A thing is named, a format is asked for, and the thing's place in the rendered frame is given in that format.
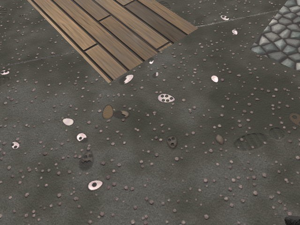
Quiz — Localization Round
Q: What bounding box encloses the robot right hand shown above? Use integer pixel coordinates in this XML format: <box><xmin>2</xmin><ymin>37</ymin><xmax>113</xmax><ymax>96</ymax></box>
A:
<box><xmin>284</xmin><ymin>216</ymin><xmax>300</xmax><ymax>225</ymax></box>

